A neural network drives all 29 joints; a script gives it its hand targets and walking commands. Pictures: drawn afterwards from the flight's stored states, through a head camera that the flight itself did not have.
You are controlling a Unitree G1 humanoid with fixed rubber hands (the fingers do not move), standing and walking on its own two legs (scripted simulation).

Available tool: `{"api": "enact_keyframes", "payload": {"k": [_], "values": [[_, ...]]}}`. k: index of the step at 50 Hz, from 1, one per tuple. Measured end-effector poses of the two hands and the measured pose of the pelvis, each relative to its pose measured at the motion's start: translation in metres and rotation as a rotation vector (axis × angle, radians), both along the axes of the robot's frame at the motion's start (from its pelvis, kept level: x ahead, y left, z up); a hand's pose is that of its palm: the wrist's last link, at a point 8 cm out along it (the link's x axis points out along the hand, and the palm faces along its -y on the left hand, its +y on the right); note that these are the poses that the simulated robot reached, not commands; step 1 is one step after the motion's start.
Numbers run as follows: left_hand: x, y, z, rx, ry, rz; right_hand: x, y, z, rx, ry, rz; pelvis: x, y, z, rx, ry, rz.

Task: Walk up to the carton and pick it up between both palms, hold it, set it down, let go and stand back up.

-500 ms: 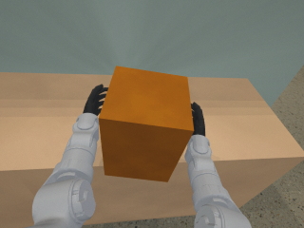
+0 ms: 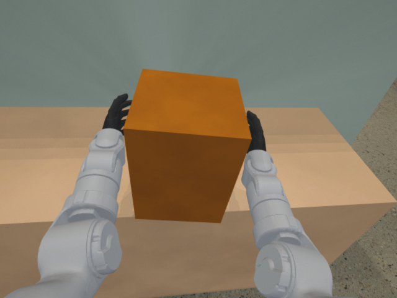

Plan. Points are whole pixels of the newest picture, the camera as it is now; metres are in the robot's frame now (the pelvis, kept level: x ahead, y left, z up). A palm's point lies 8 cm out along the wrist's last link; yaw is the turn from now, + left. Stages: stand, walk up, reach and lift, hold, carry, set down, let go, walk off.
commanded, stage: reach and lift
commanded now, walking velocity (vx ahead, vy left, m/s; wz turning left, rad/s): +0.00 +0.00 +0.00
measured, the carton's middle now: (184, 151) +0.42 +0.01 +0.11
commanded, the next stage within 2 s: hold in 1.92 s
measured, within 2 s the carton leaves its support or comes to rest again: neither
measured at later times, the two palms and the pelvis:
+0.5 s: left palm (108, 119) +0.41 +0.15 +0.20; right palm (261, 132) +0.39 -0.14 +0.19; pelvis -0.01 +0.00 +0.00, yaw +0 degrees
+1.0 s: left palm (101, 111) +0.40 +0.15 +0.23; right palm (263, 117) +0.39 -0.14 +0.22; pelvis -0.01 +0.00 +0.00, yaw +0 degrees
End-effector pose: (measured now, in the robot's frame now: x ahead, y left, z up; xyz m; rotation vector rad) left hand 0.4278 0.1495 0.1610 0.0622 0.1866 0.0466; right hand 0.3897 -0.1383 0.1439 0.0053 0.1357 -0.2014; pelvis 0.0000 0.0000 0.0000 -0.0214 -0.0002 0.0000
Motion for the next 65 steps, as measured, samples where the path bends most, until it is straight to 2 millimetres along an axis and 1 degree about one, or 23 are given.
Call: {"api": "enact_keyframes", "payload": {"k": [4, 9, 24, 33, 44, 65], "values": [[-0.002, -0.005, 0.007, 0.002, 0.006, 0.009, -0.001, -0.005, 0.003, 0.01, 0.004, 0.005, -0.001, -0.001, 0.0, 0.001, -0.007, 0.0], [-0.006, -0.007, 0.017, 0.012, -0.003, 0.022, -0.001, -0.008, 0.013, 0.018, -0.007, 0.017, -0.002, -0.002, 0.0, 0.002, -0.019, 0.0], [-0.018, -0.001, 0.043, 0.008, -0.02, 0.063, 0.0, -0.002, 0.045, 0.009, -0.025, 0.058, -0.005, -0.001, 0.0, 0.002, -0.049, 0.001], [-0.023, 0.001, 0.049, 0.007, -0.012, 0.081, 0.0, -0.001, 0.052, 0.003, -0.018, 0.076, -0.006, -0.002, 0.0, 0.002, -0.056, 0.001], [-0.029, 0.004, 0.063, 0.014, -0.026, 0.103, 0.002, 0.001, 0.072, -0.009, -0.033, 0.101, -0.007, -0.002, 0.0, 0.002, -0.064, 0.001], [-0.033, 0.007, 0.08, 0.008, -0.03, 0.114, 0.002, 0.004, 0.095, 0.004, -0.038, 0.111, -0.007, -0.001, 0.0, 0.002, -0.066, 0.001]]}}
